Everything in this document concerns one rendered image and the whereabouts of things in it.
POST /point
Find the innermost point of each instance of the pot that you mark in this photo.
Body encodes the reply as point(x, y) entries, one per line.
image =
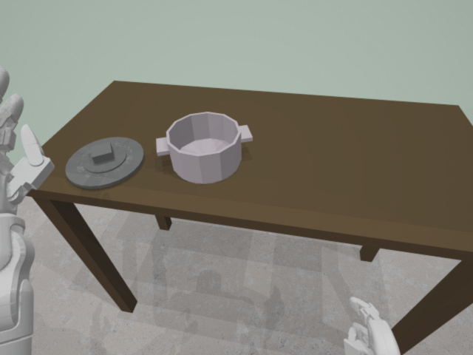
point(204, 147)

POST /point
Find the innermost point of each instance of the right robot hand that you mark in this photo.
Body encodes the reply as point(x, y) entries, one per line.
point(377, 339)

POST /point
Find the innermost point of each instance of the knob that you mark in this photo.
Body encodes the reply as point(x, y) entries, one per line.
point(102, 152)

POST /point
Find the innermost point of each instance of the left robot forearm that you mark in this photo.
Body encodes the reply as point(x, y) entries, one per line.
point(17, 254)

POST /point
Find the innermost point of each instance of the lid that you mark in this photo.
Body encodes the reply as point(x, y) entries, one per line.
point(83, 172)

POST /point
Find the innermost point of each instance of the left robot hand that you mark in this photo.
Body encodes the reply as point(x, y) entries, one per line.
point(29, 173)

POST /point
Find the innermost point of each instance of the table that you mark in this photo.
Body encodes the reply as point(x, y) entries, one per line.
point(380, 174)

